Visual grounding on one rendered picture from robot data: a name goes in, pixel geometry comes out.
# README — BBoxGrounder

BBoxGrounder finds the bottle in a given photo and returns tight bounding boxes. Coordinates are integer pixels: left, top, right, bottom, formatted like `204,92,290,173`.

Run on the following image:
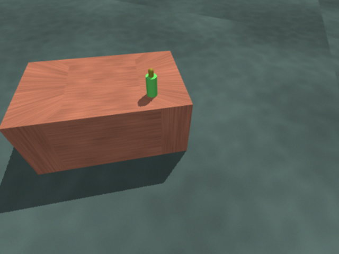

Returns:
146,68,157,97

